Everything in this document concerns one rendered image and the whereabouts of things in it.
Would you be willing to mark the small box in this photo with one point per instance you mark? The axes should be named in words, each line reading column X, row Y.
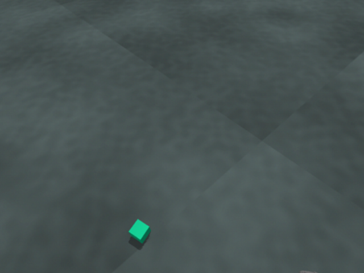
column 140, row 231

